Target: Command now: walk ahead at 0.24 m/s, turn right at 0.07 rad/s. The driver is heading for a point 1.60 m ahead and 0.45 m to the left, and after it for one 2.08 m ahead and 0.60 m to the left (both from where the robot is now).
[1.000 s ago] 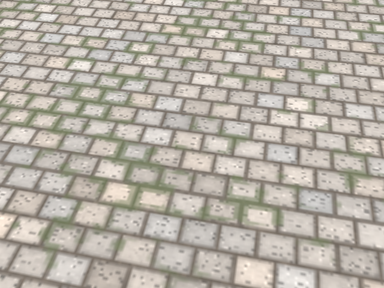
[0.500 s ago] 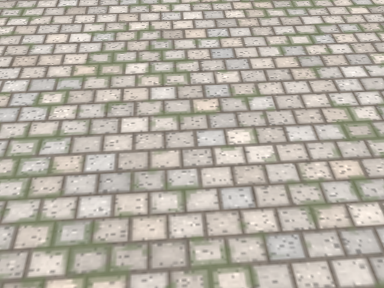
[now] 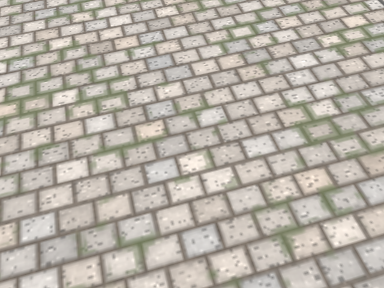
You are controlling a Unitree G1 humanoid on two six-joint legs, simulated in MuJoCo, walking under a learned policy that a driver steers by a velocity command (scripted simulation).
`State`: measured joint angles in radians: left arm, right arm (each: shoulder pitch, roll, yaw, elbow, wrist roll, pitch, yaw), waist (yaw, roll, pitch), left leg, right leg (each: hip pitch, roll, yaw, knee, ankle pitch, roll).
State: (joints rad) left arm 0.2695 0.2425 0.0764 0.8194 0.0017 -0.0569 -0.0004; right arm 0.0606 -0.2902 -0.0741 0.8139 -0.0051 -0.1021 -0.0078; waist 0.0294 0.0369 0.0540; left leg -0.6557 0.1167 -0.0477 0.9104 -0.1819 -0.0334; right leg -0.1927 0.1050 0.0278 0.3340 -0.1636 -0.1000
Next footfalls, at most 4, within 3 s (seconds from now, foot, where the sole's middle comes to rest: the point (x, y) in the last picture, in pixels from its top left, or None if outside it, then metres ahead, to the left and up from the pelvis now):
0.20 left None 0.26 0.14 -0.78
0.60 right None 0.26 -0.09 -0.78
1.00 left None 0.14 0.14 -0.78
1.26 right None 0.24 -0.10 -0.78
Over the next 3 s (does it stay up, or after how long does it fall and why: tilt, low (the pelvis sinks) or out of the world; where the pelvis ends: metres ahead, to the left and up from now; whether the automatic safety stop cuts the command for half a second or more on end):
stays up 0.27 -0.01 -0.01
